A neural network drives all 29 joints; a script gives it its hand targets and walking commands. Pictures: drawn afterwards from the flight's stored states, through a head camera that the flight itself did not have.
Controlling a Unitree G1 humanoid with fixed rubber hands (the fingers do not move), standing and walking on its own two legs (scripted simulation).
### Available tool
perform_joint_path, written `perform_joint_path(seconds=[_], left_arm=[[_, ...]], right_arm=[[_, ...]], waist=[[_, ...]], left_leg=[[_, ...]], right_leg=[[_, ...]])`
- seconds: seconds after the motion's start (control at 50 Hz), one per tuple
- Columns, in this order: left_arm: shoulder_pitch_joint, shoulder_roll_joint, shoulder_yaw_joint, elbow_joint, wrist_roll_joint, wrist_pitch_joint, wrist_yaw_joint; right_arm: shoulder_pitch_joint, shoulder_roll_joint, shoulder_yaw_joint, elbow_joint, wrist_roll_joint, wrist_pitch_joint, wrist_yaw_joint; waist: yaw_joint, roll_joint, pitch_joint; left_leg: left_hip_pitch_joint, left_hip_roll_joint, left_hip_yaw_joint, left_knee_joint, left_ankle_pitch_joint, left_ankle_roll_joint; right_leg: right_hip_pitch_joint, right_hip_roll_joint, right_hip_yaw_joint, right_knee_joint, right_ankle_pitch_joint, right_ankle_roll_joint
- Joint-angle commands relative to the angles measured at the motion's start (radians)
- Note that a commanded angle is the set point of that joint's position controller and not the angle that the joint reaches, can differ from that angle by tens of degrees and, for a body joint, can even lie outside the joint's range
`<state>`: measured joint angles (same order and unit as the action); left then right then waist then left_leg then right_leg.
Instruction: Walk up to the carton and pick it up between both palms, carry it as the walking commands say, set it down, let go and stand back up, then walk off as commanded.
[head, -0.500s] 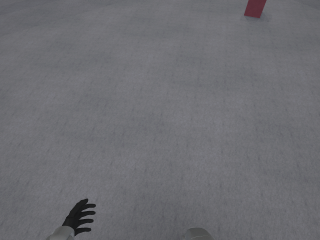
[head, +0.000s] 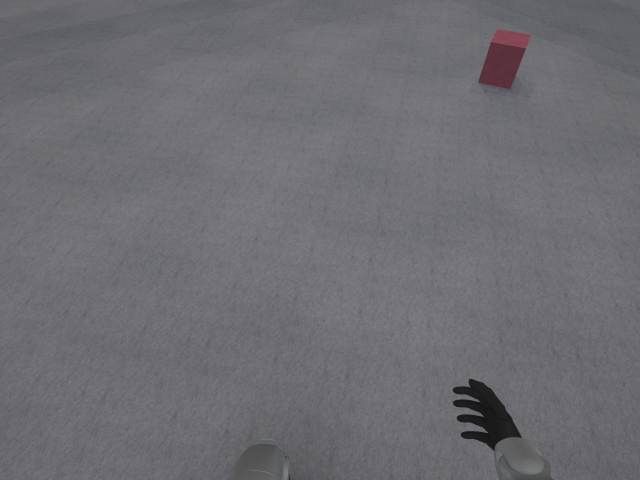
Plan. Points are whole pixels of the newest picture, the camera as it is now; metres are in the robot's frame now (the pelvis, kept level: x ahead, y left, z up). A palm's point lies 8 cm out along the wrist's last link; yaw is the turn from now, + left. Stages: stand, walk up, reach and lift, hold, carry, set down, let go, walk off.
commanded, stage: walk up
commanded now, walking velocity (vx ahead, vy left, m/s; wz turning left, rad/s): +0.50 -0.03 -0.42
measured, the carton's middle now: (503, 59) +2.65 -0.77 -0.65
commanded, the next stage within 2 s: none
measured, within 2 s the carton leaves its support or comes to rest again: neither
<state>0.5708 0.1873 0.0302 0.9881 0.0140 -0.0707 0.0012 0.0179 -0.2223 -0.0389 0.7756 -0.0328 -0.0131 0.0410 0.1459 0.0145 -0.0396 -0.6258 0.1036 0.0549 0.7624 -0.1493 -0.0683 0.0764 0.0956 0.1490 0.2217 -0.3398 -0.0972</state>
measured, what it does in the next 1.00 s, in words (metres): walks ahead: left foot, then right foot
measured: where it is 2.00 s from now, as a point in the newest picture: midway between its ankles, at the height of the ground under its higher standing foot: (417, 284)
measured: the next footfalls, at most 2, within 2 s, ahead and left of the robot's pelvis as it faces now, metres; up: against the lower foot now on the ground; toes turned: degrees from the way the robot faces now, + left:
left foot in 0.10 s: +0.22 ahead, +0.14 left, +0.00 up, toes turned +4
right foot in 0.52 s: +0.43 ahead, -0.21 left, +0.00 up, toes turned -12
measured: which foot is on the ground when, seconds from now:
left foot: up 0.00-0.08, down 0.10-0.54, up 0.56-0.86, down 0.88-1.00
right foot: down 0.00-0.14, up 0.16-0.50, down 0.52-0.90, up 0.92-1.00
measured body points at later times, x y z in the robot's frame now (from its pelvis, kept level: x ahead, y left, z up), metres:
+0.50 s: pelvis +0.29 -0.05 -0.01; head +0.32 -0.04 +0.44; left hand +0.50 +0.17 -0.13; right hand +0.11 -0.28 -0.13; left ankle +0.18 +0.14 -0.74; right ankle +0.39 -0.20 -0.72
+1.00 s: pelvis +0.52 -0.08 +0.00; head +0.53 -0.06 +0.44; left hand +0.56 +0.16 -0.17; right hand +0.58 -0.36 -0.11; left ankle +0.56 +0.01 -0.74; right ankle +0.44 -0.22 -0.66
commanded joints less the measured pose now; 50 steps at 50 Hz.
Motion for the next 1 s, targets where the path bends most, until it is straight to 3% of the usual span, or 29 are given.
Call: perform_joint_path(seconds=[0.0, 0.04, 0.06, 0.08, 0.1, 0.12, 0.14, 0.18, 0.24, 0.32, 0.36, 0.42, 0.46, 0.48, 0.5, 0.52, 0.54, 0.56, 0.62, 0.7, 0.76, 0.82, 0.84, 0.86, 0.88, 0.9, 0.92, 0.94, 0.98], left_arm=[[0.131, 0.159, 0.034, -0.003, 0.001, -0.013, 0.019], [0.071, 0.154, 0.027, -0.012, -0.007, -0.003, 0.018], [0.027, 0.157, 0.029, -0.024, -0.018, -0.004, 0.015], [-0.019, 0.152, 0.025, -0.058, -0.04, -0.013, 0.013], [-0.045, 0.106, 0.018, -0.11, -0.057, -0.023, 0.012], [-0.03, 0.135, 0.044, -0.118, -0.059, -0.02, 0.015], [-0.111, 0.133, 0.054, -0.084, -0.039, -0.003, 0.005], [-0.201, 0.084, 0.051, -0.096, -0.009, 0.021, -0.023], [-0.17, 0.033, 0.047, -0.1, 0.011, 0.048, -0.051], [-0.319, -0.008, 0.014, -0.125, 0.007, 0.067, -0.08], [-0.379, 0.013, 0.01, -0.133, -0.004, 0.067, -0.097], [-0.429, 0.069, 0.024, -0.123, -0.002, 0.059, -0.103], [-0.341, 0.118, 0.035, -0.084, 0.003, 0.049, -0.092], [-0.226, 0.158, 0.049, -0.039, 0.006, 0.041, -0.079], [-0.082, 0.224, 0.068, 0.0, 0.013, 0.035, -0.063], [0.004, 0.293, 0.075, 0.003, 0.005, 0.031, -0.051], [-0.027, 0.304, 0.074, -0.01, 0.002, 0.032, -0.044], [-0.125, 0.254, 0.064, -0.026, 0.004, 0.027, -0.031], [-0.326, 0.161, 0.056, -0.084, -0.005, 0.014, -0.012], [-0.354, 0.137, 0.046, -0.074, 0.018, 0.008, -0.018], [-0.296, 0.149, 0.041, -0.041, 0.016, -0.003, -0.014], [-0.326, 0.155, 0.035, -0.041, 0.011, 0.016, -0.021], [-0.339, 0.142, 0.032, -0.054, 0.011, 0.019, -0.026], [-0.349, 0.096, 0.018, -0.074, 0.008, 0.012, -0.031], [-0.336, 0.067, 0.022, -0.1, 0.014, 0.013, -0.038], [-0.348, 0.089, 0.037, -0.121, 0.025, 0.021, -0.04], [-0.337, 0.091, 0.041, -0.114, 0.027, 0.026, -0.046], [-0.328, 0.089, 0.038, -0.087, 0.027, 0.024, -0.049], [-0.28, 0.085, 0.032, -0.05, 0.02, 0.025, -0.055]], right_arm=[[-0.144, -0.055, -0.016, -0.085, 0.014, -0.043, -0.015], [-0.003, -0.058, -0.029, -0.051, 0.02, -0.053, -0.03], [0.16, -0.098, -0.045, 0.012, 0.018, -0.061, -0.042], [0.354, -0.162, -0.059, 0.082, 0.006, -0.058, -0.055], [0.524, -0.278, -0.087, 0.12, -0.015, -0.053, -0.073], [0.573, -0.325, -0.096, 0.134, -0.005, -0.049, -0.077], [0.545, -0.278, -0.096, 0.166, -0.006, -0.04, -0.093], [0.418, -0.178, -0.058, 0.166, 0.001, -0.056, -0.096], [0.295, -0.091, -0.031, 0.195, 0.012, -0.083, -0.077], [0.292, -0.103, -0.027, 0.218, 0.005, -0.075, -0.059], [0.325, -0.137, -0.04, 0.23, 0.003, -0.065, -0.057], [0.383, -0.204, -0.059, 0.229, 0.007, -0.06, -0.059], [0.399, -0.205, -0.06, 0.218, 0.012, -0.056, -0.056], [0.411, -0.189, -0.054, 0.206, 0.014, -0.054, -0.052], [0.402, -0.149, -0.042, 0.177, 0.024, -0.052, -0.046], [0.393, -0.119, -0.037, 0.135, 0.022, -0.046, -0.044], [0.371, -0.127, -0.044, 0.126, 0.018, -0.043, -0.045], [0.356, -0.115, -0.043, 0.131, 0.008, -0.046, -0.038], [0.377, -0.104, -0.032, 0.164, 0.008, -0.034, -0.027], [0.255, -0.081, -0.029, 0.132, 0.014, -0.004, -0.03], [0.17, -0.054, -0.023, 0.101, 0.014, -0.018, -0.027], [0.254, -0.081, -0.034, 0.14, 0.02, -0.019, -0.037], [0.364, -0.137, -0.049, 0.188, 0.021, -0.021, -0.052], [0.469, -0.224, -0.072, 0.222, 0.01, -0.023, -0.068], [0.54, -0.306, -0.084, 0.219, -0.003, -0.024, -0.08], [0.499, -0.327, -0.088, 0.196, 0.0, -0.022, -0.084], [0.433, -0.308, -0.088, 0.194, 0.012, -0.024, -0.082], [0.383, -0.243, -0.075, 0.197, 0.013, -0.035, -0.075], [0.321, -0.168, -0.051, 0.199, 0.013, -0.058, -0.066]], waist=[[-0.012, -0.112, 0.124], [-0.094, -0.158, 0.049], [-0.172, -0.123, -0.038], [-0.255, -0.013, -0.195], [-0.306, 0.274, -0.347], [-0.295, 0.207, -0.367], [-0.268, 0.042, -0.233], [-0.196, -0.037, 0.015], [-0.121, 0.064, 0.091], [-0.106, 0.203, 0.15], [-0.13, 0.261, 0.145], [-0.143, 0.228, 0.092], [-0.098, 0.112, 0.027], [-0.046, 0.031, -0.048], [0.014, -0.201, -0.123], [0.017, -0.345, -0.163], [-0.001, -0.275, -0.097], [-0.042, -0.222, -0.032], [-0.136, -0.133, 0.017], [-0.145, -0.116, 0.099], [-0.138, -0.109, 0.088], [-0.188, -0.11, 0.051], [-0.24, -0.016, 0.008], [-0.299, 0.238, -0.016], [-0.305, 0.396, -0.026], [-0.269, 0.305, 0.07], [-0.233, 0.237, 0.106], [-0.202, 0.151, 0.134], [-0.156, 0.1, 0.124]], left_leg=[[-0.043, -0.049, 0.061, -0.146, -0.045, 0.013], [0.252, -0.095, 0.109, -0.25, -0.077, 0.036], [0.524, -0.074, 0.1, -0.317, 0.024, 0.063], [0.891, 0.07, -0.026, -0.272, 0.195, 0.115], [1.176, 0.415, -0.404, -0.284, 0.423, 0.216], [1.168, 0.534, -0.575, -0.338, 0.453, 0.295], [1.0, 0.477, -0.525, -0.346, 0.405, 0.308], [0.583, 0.368, -0.328, -0.46, 0.372, 0.22], [0.414, 0.266, -0.115, -0.507, 0.227, 0.169], [0.325, 0.186, 0.062, -0.557, 0.253, 0.102], [0.352, 0.179, 0.076, -0.56, 0.207, 0.088], [0.411, 0.203, 0.072, -0.457, 0.251, 0.081], [0.404, 0.17, 0.113, -0.245, 0.342, 0.059], [0.318, 0.141, 0.112, -0.079, 0.336, 0.041], [0.157, 0.064, 0.128, 0.201, 0.014, 0.017], [-0.001, -0.006, 0.074, 0.441, -0.426, 0.026], [-0.053, 0.018, 0.015, 0.518, -0.449, 0.049], [-0.078, 0.042, -0.024, 0.55, -0.39, 0.049], [0.091, 0.102, -0.056, 0.43, -0.242, 0.066], [0.191, 0.078, 0.008, 0.124, -0.185, 0.032], [0.225, 0.049, 0.007, -0.018, -0.189, 0.027], [0.426, 0.014, 0.025, -0.121, -0.135, 0.036], [0.609, 0.026, 0.001, -0.202, -0.12, 0.059], [0.715, 0.196, -0.205, -0.374, -0.285, 0.106], [0.724, 0.424, -0.505, -0.562, -0.517, 0.155], [0.615, 0.477, -0.6, -0.644, -0.609, 0.194], [0.562, 0.455, -0.547, -0.626, -0.576, 0.219], [0.511, 0.391, -0.46, -0.595, -0.447, 0.197], [0.478, 0.296, -0.305, -0.56, -0.153, 0.175]], right_leg=[[0.073, -0.239, 0.143, 0.093, 0.916, -0.022], [-0.044, -0.166, 0.052, 0.252, 1.082, 0.01], [-0.168, -0.138, 0.032, 0.442, 1.102, 0.026], [-0.395, -0.145, 0.046, 0.651, 0.841, 0.05], [-0.68, -0.045, -0.002, 1.007, 0.013, 0.076], [-0.792, -0.055, -0.02, 1.196, -0.247, 0.069], [-0.805, -0.11, 0.012, 1.235, -0.17, 0.074], [-0.713, -0.144, -0.003, 1.17, 0.004, 0.084], [-0.644, -0.163, -0.069, 1.068, 0.084, 0.094], [-0.548, -0.148, -0.18, 0.618, 0.18, 0.115], [-0.487, -0.132, -0.211, 0.459, 0.238, 0.115], [-0.395, -0.12, -0.256, 0.342, 0.213, 0.099], [-0.25, -0.108, -0.257, 0.295, 0.195, 0.061], [-0.079, -0.115, -0.226, 0.286, 0.182, 0.025], [0.096, -0.316, 0.024, 0.2, 0.198, -0.034], [0.179, -0.496, 0.308, 0.089, 0.251, -0.096], [0.125, -0.48, 0.327, 0.063, 0.225, -0.102], [0.051, -0.424, 0.226, 0.1, 0.246, -0.111], [-0.243, -0.352, 0.088, -0.008, -0.045, -0.045], [-0.389, -0.295, -0.024, -0.046, 0.05, -0.063], [-0.373, -0.335, 0.029, -0.016, 0.139, -0.098], [-0.485, -0.253, -0.025, 0.085, -0.026, -0.062], [-0.597, -0.179, -0.078, 0.239, -0.031, -0.028], [-0.739, -0.084, -0.163, 0.51, -0.062, 0.016], [-0.843, -0.075, -0.165, 0.787, -0.173, 0.066], [-0.89, -0.126, -0.078, 0.93, -0.135, 0.089], [-0.857, -0.156, -0.066, 0.966, -0.078, 0.08], [-0.812, -0.177, -0.068, 0.97, -0.022, 0.079], [-0.729, -0.188, -0.104, 0.928, 0.053, 0.092]])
